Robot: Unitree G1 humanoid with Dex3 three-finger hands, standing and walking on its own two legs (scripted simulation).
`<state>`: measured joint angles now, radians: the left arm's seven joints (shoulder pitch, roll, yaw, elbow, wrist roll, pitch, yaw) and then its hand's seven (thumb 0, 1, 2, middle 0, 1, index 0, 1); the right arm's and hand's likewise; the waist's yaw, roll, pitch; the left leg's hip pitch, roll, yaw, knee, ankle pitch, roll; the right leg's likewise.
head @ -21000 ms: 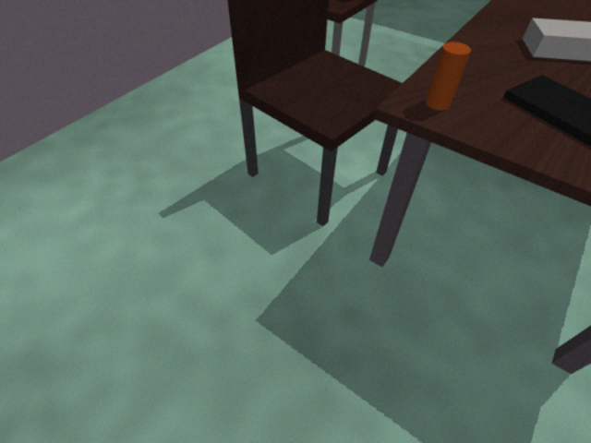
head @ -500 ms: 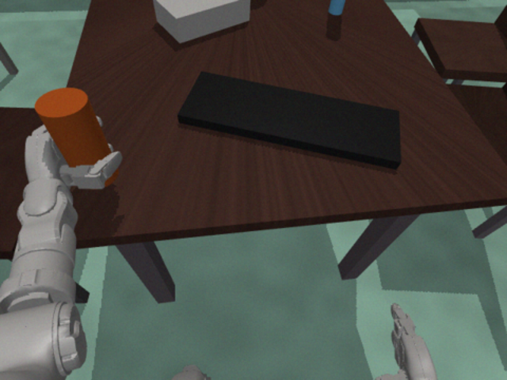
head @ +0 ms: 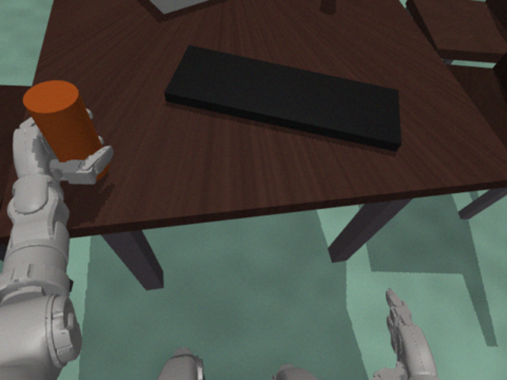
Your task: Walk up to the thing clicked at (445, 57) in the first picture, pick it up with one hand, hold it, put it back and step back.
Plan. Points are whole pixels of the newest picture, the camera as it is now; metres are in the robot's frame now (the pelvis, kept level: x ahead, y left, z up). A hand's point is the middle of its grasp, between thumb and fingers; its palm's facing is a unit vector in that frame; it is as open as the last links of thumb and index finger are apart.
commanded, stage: lower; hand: left
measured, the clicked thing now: (72, 136) +0.46 +0.25 +0.08
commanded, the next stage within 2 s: loosen in 0.20 s
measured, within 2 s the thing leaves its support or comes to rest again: neither
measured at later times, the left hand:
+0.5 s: hand (81, 148) +0.46 +0.24 +0.05, palm faces +0.26 -0.97 +0.00, open 8.9 cm
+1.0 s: hand (73, 139) +0.47 +0.25 +0.07, palm faces +0.29 -0.96 -0.02, open 15.9 cm
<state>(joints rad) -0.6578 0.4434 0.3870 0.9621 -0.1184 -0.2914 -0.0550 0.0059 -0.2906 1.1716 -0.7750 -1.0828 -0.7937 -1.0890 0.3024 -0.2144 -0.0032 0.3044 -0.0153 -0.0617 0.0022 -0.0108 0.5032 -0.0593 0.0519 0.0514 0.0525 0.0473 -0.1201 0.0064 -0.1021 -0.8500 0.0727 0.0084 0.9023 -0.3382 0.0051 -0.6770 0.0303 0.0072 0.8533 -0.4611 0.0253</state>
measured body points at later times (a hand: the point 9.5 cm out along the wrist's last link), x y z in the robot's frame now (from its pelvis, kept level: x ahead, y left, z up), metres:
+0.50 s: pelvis +0.00 +0.00 -0.01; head +0.10 +0.03 +0.43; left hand +0.44 +0.30 +0.06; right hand +0.16 -0.24 -0.05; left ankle +0.05 +0.11 -0.69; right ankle -0.03 -0.14 -0.69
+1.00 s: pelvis +0.01 +0.00 -0.01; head +0.10 +0.02 +0.43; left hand +0.45 +0.30 +0.07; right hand +0.16 -0.25 -0.04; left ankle +0.05 +0.11 -0.69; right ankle -0.03 -0.14 -0.69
